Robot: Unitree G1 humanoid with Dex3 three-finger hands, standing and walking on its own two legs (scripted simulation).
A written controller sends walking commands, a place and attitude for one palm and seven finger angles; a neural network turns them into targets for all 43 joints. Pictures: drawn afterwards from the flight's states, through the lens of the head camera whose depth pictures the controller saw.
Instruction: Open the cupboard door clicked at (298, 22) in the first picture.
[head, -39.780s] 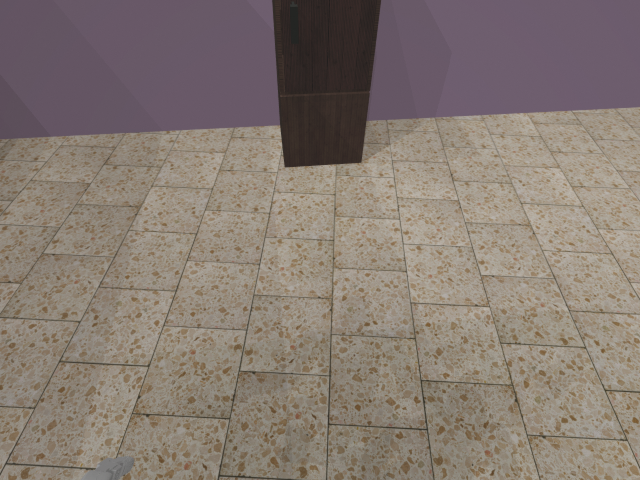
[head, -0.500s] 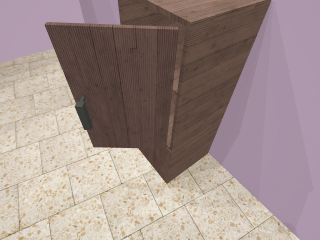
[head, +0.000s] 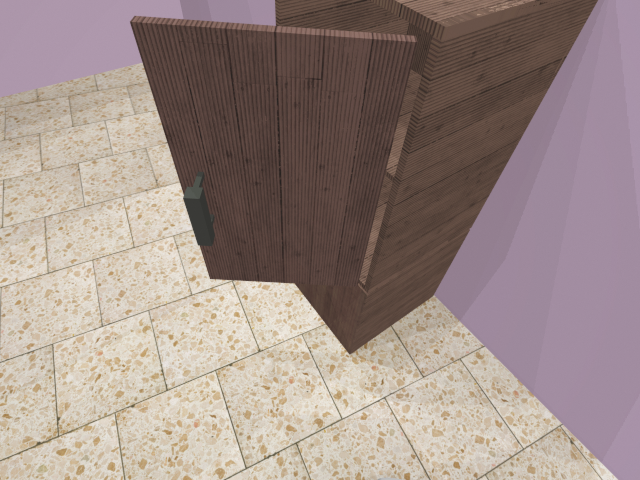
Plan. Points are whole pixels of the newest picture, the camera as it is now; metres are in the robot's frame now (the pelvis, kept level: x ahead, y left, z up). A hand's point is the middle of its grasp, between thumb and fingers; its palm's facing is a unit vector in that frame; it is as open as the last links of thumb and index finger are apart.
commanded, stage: come to a stop and stand still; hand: left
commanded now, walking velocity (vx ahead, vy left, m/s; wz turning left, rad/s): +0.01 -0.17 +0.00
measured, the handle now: (203, 208) +0.55 +0.25 -0.05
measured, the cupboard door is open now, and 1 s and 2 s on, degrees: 53 53 53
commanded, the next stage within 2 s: look again from close up in 1.08 s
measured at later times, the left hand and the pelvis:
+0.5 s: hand out of the picture +0.03 +0.17 -0.17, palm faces +0.01 -0.97 -0.23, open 7.3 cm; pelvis -0.01 -0.02 +0.00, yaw +2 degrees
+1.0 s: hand out of the picture -0.05 +0.12 -0.16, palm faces +0.04 -0.97 -0.24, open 7.4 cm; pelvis -0.07 -0.08 +0.01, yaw +3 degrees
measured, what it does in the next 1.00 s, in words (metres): steps to the right: right foot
